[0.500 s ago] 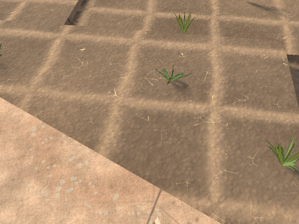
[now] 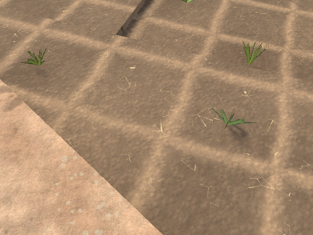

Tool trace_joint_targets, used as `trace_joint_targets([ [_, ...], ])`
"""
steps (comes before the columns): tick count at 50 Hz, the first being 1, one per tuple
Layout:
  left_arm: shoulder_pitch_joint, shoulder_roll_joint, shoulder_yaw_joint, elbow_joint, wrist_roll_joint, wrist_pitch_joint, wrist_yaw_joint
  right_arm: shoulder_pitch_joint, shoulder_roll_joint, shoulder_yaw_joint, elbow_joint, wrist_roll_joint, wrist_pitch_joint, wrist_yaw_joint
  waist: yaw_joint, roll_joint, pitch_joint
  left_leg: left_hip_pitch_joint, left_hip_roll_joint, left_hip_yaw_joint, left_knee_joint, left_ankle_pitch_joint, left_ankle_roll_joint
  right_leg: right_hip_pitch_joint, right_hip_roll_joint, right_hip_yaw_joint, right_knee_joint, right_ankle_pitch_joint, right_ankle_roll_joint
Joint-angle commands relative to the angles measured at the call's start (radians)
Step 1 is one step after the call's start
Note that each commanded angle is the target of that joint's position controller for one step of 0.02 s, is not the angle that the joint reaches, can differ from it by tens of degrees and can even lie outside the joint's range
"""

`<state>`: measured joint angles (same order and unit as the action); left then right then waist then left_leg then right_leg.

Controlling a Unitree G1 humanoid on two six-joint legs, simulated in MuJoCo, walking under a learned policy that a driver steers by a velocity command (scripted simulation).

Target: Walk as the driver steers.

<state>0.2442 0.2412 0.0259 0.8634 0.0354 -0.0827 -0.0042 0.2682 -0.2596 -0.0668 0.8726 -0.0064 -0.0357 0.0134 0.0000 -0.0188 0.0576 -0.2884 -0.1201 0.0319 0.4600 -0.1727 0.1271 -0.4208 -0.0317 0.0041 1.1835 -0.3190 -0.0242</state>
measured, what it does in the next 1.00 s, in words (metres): walks ahead, turning left: right foot, then left foot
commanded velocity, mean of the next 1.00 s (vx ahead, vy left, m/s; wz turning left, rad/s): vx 0.42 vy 0.00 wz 0.50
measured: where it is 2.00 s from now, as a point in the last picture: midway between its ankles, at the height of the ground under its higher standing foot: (146, 234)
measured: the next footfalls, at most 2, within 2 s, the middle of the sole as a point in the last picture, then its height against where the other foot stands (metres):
right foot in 0.36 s outside the picture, level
left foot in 0.82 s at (116, 215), level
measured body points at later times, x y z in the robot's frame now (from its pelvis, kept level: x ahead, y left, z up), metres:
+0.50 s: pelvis +0.27 -0.02 +0.00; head +0.29 -0.03 +0.45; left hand +0.35 +0.26 -0.10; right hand +0.41 -0.29 -0.13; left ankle +0.14 +0.05 -0.64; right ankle +0.32 -0.11 -0.73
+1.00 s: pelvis +0.46 +0.08 -0.01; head +0.50 +0.11 +0.44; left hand +0.39 +0.33 -0.15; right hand +0.72 -0.05 -0.12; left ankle +0.51 +0.17 -0.73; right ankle +0.49 -0.06 -0.68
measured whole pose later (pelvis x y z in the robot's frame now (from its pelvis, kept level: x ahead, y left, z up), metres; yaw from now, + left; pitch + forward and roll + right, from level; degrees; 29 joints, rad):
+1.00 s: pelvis +0.46 +0.08 -0.01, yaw +29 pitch +0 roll +1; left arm 0.26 0.25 0.02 0.81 0.02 0.00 0.00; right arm 0.10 -0.21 -0.01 0.74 -0.01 -0.03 -0.01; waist 0.03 -0.04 0.13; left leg -0.37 -0.10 0.09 0.46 -0.09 0.12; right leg -0.42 -0.04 0.03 1.01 -0.38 0.02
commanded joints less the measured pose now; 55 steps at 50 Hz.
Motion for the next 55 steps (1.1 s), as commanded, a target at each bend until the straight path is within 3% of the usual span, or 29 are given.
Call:
trace_joint_targets([
  [1, 0.048, 0.078, 0.015, -0.065, 0.018, 0.027, -0.006, 0.060, -0.117, -0.026, -0.034, 0.011, -0.026, -0.005, 0.028, 0.029, -0.061, 0.104, 0.268, -0.331, -0.236, 0.282, 0.168, -0.118, -0.051, 0.031, -0.089, 0.023, 0.035],
  [5, -0.131, 0.075, 0.011, -0.139, 0.014, 0.041, -0.013, 0.115, -0.146, -0.034, -0.032, 0.011, -0.025, -0.008, -0.014, 0.048, -0.006, 0.074, 0.219, -0.312, -0.275, 0.241, 0.135, -0.184, -0.041, -0.001, -0.309, 0.191, 0.073],
  [7, -0.182, 0.060, 0.002, -0.155, 0.012, 0.038, -0.020, 0.135, -0.150, -0.037, -0.035, 0.009, -0.022, -0.007, -0.037, 0.072, -0.030, 0.078, 0.189, -0.288, -0.242, 0.317, 0.101, -0.144, -0.014, -0.021, -0.367, 0.317, 0.076],
  [9, -0.195, 0.078, 0.005, -0.159, 0.011, 0.030, -0.023, 0.159, -0.151, -0.038, -0.043, 0.002, -0.021, -0.011, -0.049, 0.084, -0.065, 0.140, 0.207, -0.311, -0.187, 0.413, 0.091, -0.151, -0.012, 0.000, -0.347, 0.381, 0.064],
  [10, -0.217, 0.100, 0.013, -0.168, 0.004, 0.026, -0.021, 0.182, -0.148, -0.037, -0.040, 0.002, -0.021, -0.013, -0.057, 0.065, -0.065, 0.187, 0.204, -0.329, -0.161, 0.399, 0.096, -0.199, -0.014, 0.019, -0.377, 0.400, 0.060],
  [14, -0.313, 0.106, 0.006, -0.215, 0.003, 0.010, -0.023, 0.208, -0.160, -0.042, -0.056, -0.019, -0.015, -0.022, -0.092, 0.092, -0.028, 0.264, 0.224, -0.402, -0.075, 0.423, 0.106, -0.219, 0.018, 0.031, -0.488, 0.308, 0.045],
  [16, -0.252, 0.123, 0.011, -0.207, -0.003, -0.001, -0.022, 0.160, -0.172, -0.045, -0.080, -0.025, -0.011, -0.029, -0.055, 0.104, -0.026, 0.225, 0.225, -0.434, -0.024, 0.438, 0.080, -0.095, 0.035, 0.044, -0.567, 0.249, 0.026],
  [18, -0.034, 0.151, 0.028, -0.147, -0.008, -0.020, -0.011, 0.058, -0.186, -0.045, -0.114, -0.019, -0.020, -0.020, 0.066, 0.063, -0.095, 0.115, 0.162, -0.410, 0.187, 0.514, 0.036, 0.215, 0.070, 0.037, -0.674, 0.228, -0.003],
  [19, 0.112, 0.216, 0.050, -0.130, 0.011, -0.035, -0.001, 0.077, -0.138, -0.035, -0.128, 0.001, -0.032, -0.007, 0.117, -0.066, -0.211, 0.000, 0.084, -0.336, 0.466, 0.407, -0.010, 0.460, -0.065, 0.182, -0.718, 0.176, -0.056],
  [20, 0.152, 0.292, 0.078, -0.143, 0.004, -0.024, 0.009, 0.224, -0.065, -0.015, -0.142, 0.042, -0.028, -0.006, 0.075, -0.308, -0.407, -0.256, -0.034, -0.195, 0.771, -0.161, -0.068, 0.752, -0.343, 0.592, -0.812, -0.004, -0.191],
  [21, 0.092, 0.220, 0.068, -0.159, -0.007, -0.016, 0.008, 0.174, -0.122, -0.011, -0.130, 0.008, -0.019, -0.020, 0.058, -0.214, -0.325, -0.375, 0.030, -0.144, 0.846, -0.299, -0.059, 0.660, -0.370, 0.709, -0.902, -0.147, -0.196],
  [22, 0.013, 0.133, 0.045, -0.177, 0.000, -0.010, 0.006, 0.063, -0.167, -0.025, -0.126, -0.010, -0.008, -0.021, 0.056, -0.010, -0.144, -0.387, 0.077, -0.141, 0.829, -0.214, -0.061, 0.493, -0.305, 0.548, -0.923, -0.107, -0.165],
  [23, -0.011, 0.123, 0.039, -0.176, 0.010, -0.012, 0.005, 0.034, -0.151, -0.022, -0.150, -0.018, -0.002, -0.011, 0.035, -0.006, -0.099, -0.391, 0.104, -0.129, 0.814, -0.178, -0.068, 0.431, -0.304, 0.479, -0.921, 0.040, -0.179],
  [25, 0.019, 0.106, 0.036, -0.140, -0.004, -0.025, 0.004, -0.015, -0.126, -0.019, -0.173, -0.043, 0.027, 0.015, 0.013, -0.045, -0.008, -0.388, 0.161, -0.119, 0.752, -0.173, -0.073, 0.318, -0.245, 0.320, -0.965, 0.167, -0.152],
  [28, 0.053, 0.130, 0.047, -0.118, -0.015, -0.047, -0.003, -0.079, -0.103, -0.012, -0.210, -0.034, 0.042, 0.044, 0.004, -0.076, -0.026, -0.421, 0.163, -0.085, 0.695, -0.078, -0.079, 0.347, -0.221, 0.175, -1.016, 0.337, -0.142],
  [32, 0.039, 0.129, 0.049, -0.106, -0.022, -0.042, -0.007, -0.209, -0.069, 0.008, -0.267, -0.031, 0.036, 0.063, 0.012, -0.078, -0.010, -0.388, 0.157, -0.011, 0.433, 0.100, -0.079, 0.323, -0.165, -0.010, -1.063, 0.354, -0.129],
  [35, 0.048, 0.154, 0.057, -0.089, -0.025, -0.039, -0.005, -0.269, -0.055, 0.019, -0.289, -0.036, 0.029, 0.072, 0.020, -0.063, 0.008, -0.272, 0.140, 0.042, 0.225, 0.185, -0.052, 0.312, -0.157, -0.088, -1.039, 0.439, -0.100],
  [38, 0.065, 0.183, 0.064, -0.073, -0.033, -0.025, 0.002, -0.250, -0.084, 0.012, -0.281, -0.047, 0.022, 0.064, 0.010, -0.063, -0.027, -0.166, 0.101, 0.072, 0.106, 0.163, -0.019, 0.389, -0.156, -0.142, -0.905, 0.610, -0.068],
  [40, 0.055, 0.206, 0.067, -0.077, -0.041, -0.007, 0.012, -0.094, -0.118, -0.006, -0.232, -0.061, 0.009, 0.055, -0.056, -0.040, -0.113, 0.047, 0.050, 0.063, 0.033, 0.171, 0.021, 0.359, -0.133, -0.178, -0.632, 0.688, -0.050],
  [41, 0.055, 0.196, 0.063, -0.086, -0.040, 0.000, 0.016, 0.046, -0.163, -0.024, -0.177, -0.077, 0.002, 0.040, -0.112, 0.023, -0.168, 0.227, 0.054, 0.012, -0.016, 0.209, 0.056, 0.250, -0.077, -0.189, -0.391, 0.524, -0.022],
  [42, 0.148, 0.114, 0.044, -0.106, -0.015, 0.012, 0.010, 0.060, -0.235, -0.037, -0.184, -0.070, -0.004, 0.025, -0.057, 0.206, -0.239, 0.472, 0.320, -0.244, 0.094, 0.674, 0.111, -0.017, 0.020, -0.194, -0.068, -0.250, 0.009],
  [43, 0.272, 0.102, 0.025, -0.113, -0.032, 0.039, 0.014, 0.038, -0.263, -0.043, -0.232, -0.014, 0.001, 0.010, -0.041, 0.210, -0.461, 0.627, 0.528, -0.477, 0.064, 0.815, 0.268, -0.155, 0.042, -0.030, 0.130, -0.306, 0.022],
  [44, 0.215, 0.151, 0.028, -0.098, -0.020, 0.045, 0.017, 0.016, -0.186, -0.031, -0.247, 0.007, 0.017, -0.010, -0.073, 0.117, -0.439, 0.516, 0.481, -0.427, -0.014, 0.696, 0.249, -0.145, 0.003, 0.020, 0.094, -0.178, 0.021],
  [45, 0.154, 0.134, 0.021, -0.107, -0.032, 0.049, 0.011, -0.051, -0.118, -0.003, -0.229, 0.016, 0.019, -0.016, -0.043, 0.092, -0.291, 0.365, 0.423, -0.336, -0.077, 0.595, 0.217, -0.132, -0.027, 0.025, -0.004, -0.123, 0.028],
  [46, 0.135, 0.120, 0.015, -0.098, -0.027, 0.054, 0.006, -0.079, -0.068, 0.017, -0.208, 0.008, 0.018, -0.017, -0.013, 0.060, -0.239, 0.275, 0.381, -0.289, -0.116, 0.544, 0.178, -0.077, -0.042, 0.022, -0.092, -0.120, 0.037],
  [48, 0.168, 0.116, 0.018, -0.061, -0.009, 0.085, 0.001, -0.065, -0.056, 0.028, -0.169, -0.003, 0.002, -0.032, 0.001, 0.050, -0.208, 0.116, 0.365, -0.191, -0.152, 0.640, 0.161, 0.079, -0.023, 0.041, -0.136, -0.050, 0.046],
  [49, 0.179, 0.110, 0.019, -0.053, -0.015, 0.095, 0.003, -0.062, -0.063, 0.027, -0.152, -0.010, -0.008, -0.033, 0.012, 0.036, -0.210, 0.079, 0.364, -0.165, -0.160, 0.656, 0.160, 0.120, -0.013, 0.050, -0.159, -0.029, 0.043],
  [51, 0.162, 0.102, 0.025, -0.052, -0.017, 0.105, 0.011, -0.072, -0.086, 0.019, -0.117, -0.011, -0.023, -0.032, 0.029, 0.027, -0.185, 0.042, 0.359, -0.129, -0.173, 0.585, 0.155, 0.122, -0.006, 0.068, -0.216, 0.040, 0.041],
  [55, 0.101, 0.106, 0.042, -0.064, -0.011, 0.125, 0.009, -0.088, -0.074, 0.015, -0.100, -0.012, -0.016, -0.037, 0.031, 0.058, -0.147, 0.021, 0.356, -0.098, -0.174, 0.340, 0.153, 0.054, -0.001, 0.061, -0.234, 0.124, 0.042],
])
